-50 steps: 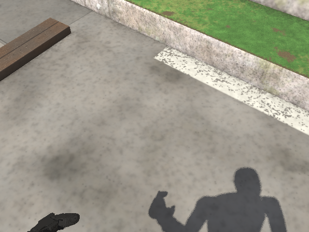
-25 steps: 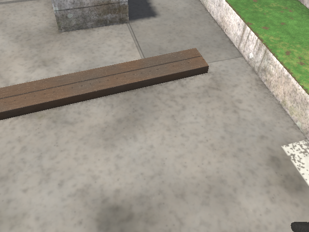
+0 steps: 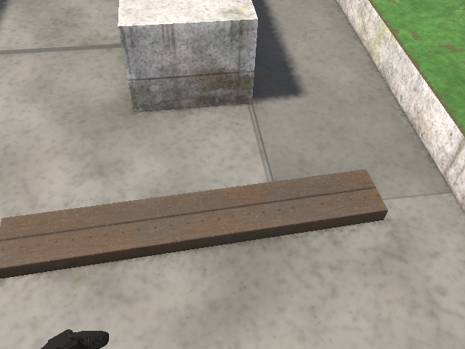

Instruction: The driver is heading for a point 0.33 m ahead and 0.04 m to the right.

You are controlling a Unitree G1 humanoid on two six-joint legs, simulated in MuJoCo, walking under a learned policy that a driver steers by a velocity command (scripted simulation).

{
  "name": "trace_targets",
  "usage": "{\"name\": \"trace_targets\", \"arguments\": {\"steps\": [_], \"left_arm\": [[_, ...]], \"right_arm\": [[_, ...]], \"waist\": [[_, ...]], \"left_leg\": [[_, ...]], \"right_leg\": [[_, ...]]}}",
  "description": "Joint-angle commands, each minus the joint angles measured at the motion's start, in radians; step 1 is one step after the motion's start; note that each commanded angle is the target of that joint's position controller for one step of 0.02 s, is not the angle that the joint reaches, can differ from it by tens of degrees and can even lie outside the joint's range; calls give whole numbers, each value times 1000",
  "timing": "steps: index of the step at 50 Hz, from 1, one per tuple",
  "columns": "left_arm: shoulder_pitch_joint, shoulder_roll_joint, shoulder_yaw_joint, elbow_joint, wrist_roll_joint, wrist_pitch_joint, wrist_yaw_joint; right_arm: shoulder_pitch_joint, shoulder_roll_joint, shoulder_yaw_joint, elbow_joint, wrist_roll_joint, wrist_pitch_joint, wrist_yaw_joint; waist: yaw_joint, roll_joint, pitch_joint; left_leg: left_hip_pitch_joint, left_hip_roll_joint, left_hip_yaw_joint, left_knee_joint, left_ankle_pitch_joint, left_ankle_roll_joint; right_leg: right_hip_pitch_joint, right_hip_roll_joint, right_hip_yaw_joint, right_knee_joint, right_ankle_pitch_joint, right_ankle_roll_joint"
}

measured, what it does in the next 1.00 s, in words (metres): walks ahead: right foot, then left foot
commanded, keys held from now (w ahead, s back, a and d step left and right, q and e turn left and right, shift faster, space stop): w+shift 0.10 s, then shift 0.90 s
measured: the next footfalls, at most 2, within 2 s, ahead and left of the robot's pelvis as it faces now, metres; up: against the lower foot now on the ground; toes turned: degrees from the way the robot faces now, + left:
right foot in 0.18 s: +0.45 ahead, -0.15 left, +0.00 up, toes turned +0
left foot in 0.60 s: +0.57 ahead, +0.08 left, +0.00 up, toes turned -1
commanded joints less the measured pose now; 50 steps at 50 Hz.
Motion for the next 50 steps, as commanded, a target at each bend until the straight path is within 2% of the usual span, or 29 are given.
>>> {"name": "trace_targets", "arguments": {"steps": [1, 4, 5, 6, 7, 8, 9, 10, 11, 12, 13, 14, 15, 16, 17, 19, 21, 24, 27, 29, 30, 31, 32, 33, 35, 36, 38, 43, 50], "left_arm": [[-144, 14, -8, -76, -1, -24, -20], [-232, 47, 6, -115, -27, -29, -36], [-243, 59, 12, -123, -28, -32, -43], [-218, 80, 22, -122, -18, -35, -48], [-154, 105, 37, -109, -9, -35, -47], [-25, 141, 56, -80, -13, -30, -40], [163, 159, 63, -38, -14, -22, -30], [341, 215, 65, 4, 7, -8, -16], [390, 251, 76, 46, 36, -25, -38], [394, 166, 71, 31, 26, -14, -45], [291, 122, 57, 20, 23, -6, -37], [190, 114, 49, 29, 13, -5, -34], [148, 89, 39, 32, 12, -12, -28], [143, 83, 35, 47, 25, -17, -25], [127, 70, 30, 59, 26, -20, -27], [79, 74, 29, 80, 17, -25, -29], [44, 117, 42, 90, 16, -13, -20], [68, 134, 47, 116, 5, 9, -9], [81, 132, 43, 145, 0, 27, -6], [76, 115, 36, 160, -8, 37, -3], [111, 84, 26, 174, -2, 38, -3], [198, 53, 16, 182, 23, 33, -4], [291, 10, 1, 206, 22, 38, 0], [256, 30, 1, 206, 16, 55, 10], [192, 62, 10, 205, 16, 95, 23], [181, 79, 14, 211, 21, 108, 26], [166, 84, 15, 223, 23, 115, 29], [158, 76, 16, 270, 10, 103, 34], [163, 60, 20, 329, 9, 122, 44]], "right_arm": [[-36, -148, -31, -60, 14, -31, -16], [30, -165, -33, -7, 27, -20, -12], [41, -167, -33, 8, 24, -10, -14], [42, -176, -34, 18, 15, 3, -19], [47, -198, -39, 26, 0, 16, -24], [36, -220, -43, 30, -21, 30, -26], [-29, -239, -45, 21, -30, 41, -27], [-38, -177, -30, -18, -49, 41, -32], [211, 6, 23, 24, 0, 24, -10], [182, -142, 2, 57, 20, 20, -7], [-35, -197, -18, -20, 51, 20, -12], [-162, -184, -6, -75, 31, 18, -20], [-211, -176, -11, -86, 11, 20, -25], [-186, -155, -10, -84, 8, 26, -21], [-148, -134, -7, -74, 6, 35, -23], [-118, -81, 7, -65, 3, 47, -31], [-145, -67, 18, -68, -6, 51, -35], [-223, -99, 12, -64, -7, 54, -26], [-301, -131, -1, -79, -15, 55, -21], [-297, -142, -12, -70, -26, 52, -21], [-295, -162, -19, -70, -33, 50, -25], [-317, -216, -26, -88, -41, 51, -33], [-340, -171, -12, -94, -45, 62, -37], [-343, -111, 2, -86, -36, 69, -32], [-389, -101, 4, -79, -23, 76, -20], [-407, -108, 3, -83, -21, 76, -17], [-391, -125, -3, -63, -21, 69, -17], [-353, -110, -9, -11, -11, 59, -27], [-377, -99, -18, 45, -4, 73, -32]], "waist": [[-17, 26, 111], [-41, 63, 137], [-33, 78, 132], [-9, 98, 108], [29, 134, 39], [103, 174, -58], [224, 198, -156], [257, 100, -338], [147, -402, -583], [225, -175, -715], [220, -120, -505], [171, 25, -301], [139, 48, -192], [96, 41, -147], [64, 21, -133], [20, 3, -116], [15, -19, -143], [49, -35, -165], [64, -40, -124], [49, -42, -106], [56, -7, -94], [118, 115, -123], [152, 224, -184], [127, 215, -194], [128, 174, -146], [122, 149, -103], [114, 125, -89], [92, 72, -153], [94, 59, -105]], "left_leg": [[-320, 204, -105, -253, 192, 118], [-85, 266, -108, -244, 280, 95], [9, 288, -106, -214, 380, 83], [92, 297, -105, -146, 577, 60], [167, 303, -109, -46, 827, 37], [211, 300, -108, 120, 1060, 14], [141, 277, -76, 360, 1151, -32], [-111, 220, -89, 674, 814, -62], [-519, -34, -137, 1244, -251, -161], [-549, 10, -281, 1287, -246, -139], [-604, 81, -231, 1228, -224, -133], [-604, 129, -152, 1114, -201, -130], [-600, 157, -126, 1037, -181, -134], [-527, 179, -115, 992, -174, -136], [-482, 191, -108, 931, -165, -141], [-426, 216, -88, 731, -131, -158], [-340, 210, -54, 545, 9, -169], [-279, 182, -39, 393, 252, -168], [-262, 177, -48, 283, 294, -143], [-191, 157, -29, 162, 339, -112], [-149, 192, -66, 100, 472, -88], [-71, 315, -182, 116, 765, -36], [-40, 403, -269, 107, 746, 72], [-80, 390, -299, 83, 552, 97], [-190, 310, -255, 53, 219, 26], [-236, 277, -218, 44, 144, -4], [-240, 243, -183, 65, 190, -33], [-115, 231, -142, 154, 527, -10], [-140, 211, -120, 135, 433, -7]], "right_leg": [[247, 71, -94, -258, 297, 12], [189, 106, -83, -430, 276, -23], [162, 120, -88, -462, 237, -40], [179, 154, -105, -481, 198, -59], [243, 202, -130, -461, 138, -76], [363, 238, -144, -426, 84, -102], [578, 206, -130, -443, 174, -126], [960, 18, 44, -278, 436, -148], [1406, -310, 617, -342, 544, -453], [1412, -235, 676, -432, 300, -396], [1252, -190, 460, -447, 310, -329], [1003, -139, 331, -495, 433, -290], [838, -115, 263, -518, 535, -289], [709, -89, 215, -557, 605, -287], [637, -70, 175, -589, 625, -291], [529, -57, 100, -632, 660, -295], [473, -28, 16, -645, 692, -285], [491, -1, -34, -649, 508, -250], [502, -13, -13, -619, 279, -220], [488, 16, -8, -546, 94, -177], [478, 58, -17, -488, -10, -132], [433, 136, -56, -400, -214, -76], [413, 170, -78, -344, -419, -28], [437, 155, -64, -345, -418, -10], [493, 141, -62, -416, -332, -10], [503, 141, -62, -438, -319, -11], [532, 139, -60, -455, -284, -8], [547, 129, -55, -469, -202, 2], [552, 134, -66, -488, -219, 1]]}}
